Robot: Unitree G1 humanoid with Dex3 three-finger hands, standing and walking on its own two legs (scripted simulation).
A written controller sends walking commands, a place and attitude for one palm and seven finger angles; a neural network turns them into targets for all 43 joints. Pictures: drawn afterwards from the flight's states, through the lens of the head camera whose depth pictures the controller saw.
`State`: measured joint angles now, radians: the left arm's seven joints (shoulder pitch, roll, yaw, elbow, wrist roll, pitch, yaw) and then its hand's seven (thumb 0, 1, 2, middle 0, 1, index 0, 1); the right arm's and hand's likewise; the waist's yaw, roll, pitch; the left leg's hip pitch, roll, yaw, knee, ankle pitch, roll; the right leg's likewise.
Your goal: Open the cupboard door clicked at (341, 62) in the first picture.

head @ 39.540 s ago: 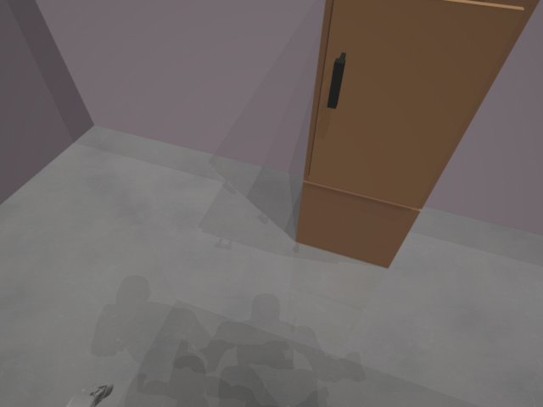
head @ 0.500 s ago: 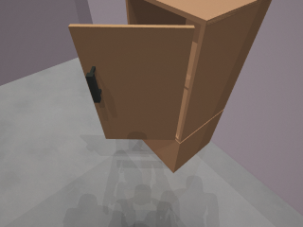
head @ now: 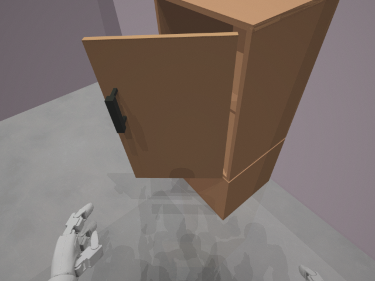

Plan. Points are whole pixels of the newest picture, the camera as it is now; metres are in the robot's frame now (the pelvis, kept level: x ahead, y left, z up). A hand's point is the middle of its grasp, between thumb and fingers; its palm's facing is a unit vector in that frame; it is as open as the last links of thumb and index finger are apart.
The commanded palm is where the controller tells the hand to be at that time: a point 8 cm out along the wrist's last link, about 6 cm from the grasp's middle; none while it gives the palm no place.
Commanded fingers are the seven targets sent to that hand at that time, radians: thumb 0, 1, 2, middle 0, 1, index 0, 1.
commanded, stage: raise the hand with hooked fingers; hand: left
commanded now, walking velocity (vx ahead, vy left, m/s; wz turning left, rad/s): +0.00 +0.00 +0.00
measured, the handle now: (118, 110) +0.56 +0.22 +0.06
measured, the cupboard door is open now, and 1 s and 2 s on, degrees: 49 49 49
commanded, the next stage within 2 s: move the hooked fingers beside the handle in 1.90 s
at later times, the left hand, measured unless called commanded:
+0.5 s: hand (99, 245) +0.20 +0.19 +0.00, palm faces -0.11 -0.99 -0.07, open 10.3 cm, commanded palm +0.17 +0.27 +0.00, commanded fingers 0.00 0.06 0.54 -0.26 -0.84 -0.26 -0.84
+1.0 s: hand (64, 218) +0.24 +0.26 +0.05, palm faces +0.02 -1.00 -0.06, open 13.1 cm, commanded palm +0.21 +0.32 +0.05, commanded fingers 0.00 -0.50 0.30 -0.30 -1.20 -0.30 -1.20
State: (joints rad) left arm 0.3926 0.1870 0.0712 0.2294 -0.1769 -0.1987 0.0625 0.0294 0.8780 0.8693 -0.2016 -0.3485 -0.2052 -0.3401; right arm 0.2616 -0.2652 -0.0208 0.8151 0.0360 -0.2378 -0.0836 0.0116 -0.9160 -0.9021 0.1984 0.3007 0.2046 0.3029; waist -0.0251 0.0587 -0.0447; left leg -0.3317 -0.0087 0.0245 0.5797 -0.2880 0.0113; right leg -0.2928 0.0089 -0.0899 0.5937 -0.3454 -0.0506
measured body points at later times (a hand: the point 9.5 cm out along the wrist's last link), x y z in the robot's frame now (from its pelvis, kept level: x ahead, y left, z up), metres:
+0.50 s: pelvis -0.02 +0.01 -0.06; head +0.05 +0.01 +0.38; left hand +0.20 +0.25 +0.01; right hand +0.19 -0.20 -0.14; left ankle +0.01 +0.12 -0.73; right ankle -0.02 -0.08 -0.73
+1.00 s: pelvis -0.02 +0.03 -0.03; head +0.02 +0.04 +0.42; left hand +0.23 +0.32 +0.05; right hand +0.15 -0.22 -0.09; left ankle +0.01 +0.12 -0.73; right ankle -0.02 -0.08 -0.73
